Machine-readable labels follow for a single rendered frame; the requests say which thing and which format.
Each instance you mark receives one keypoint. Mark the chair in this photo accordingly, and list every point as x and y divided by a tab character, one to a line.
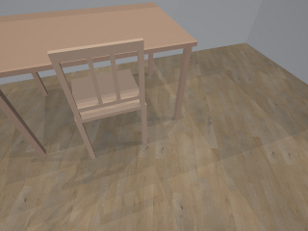
103	95

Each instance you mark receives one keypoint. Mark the table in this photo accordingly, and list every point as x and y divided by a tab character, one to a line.
26	38

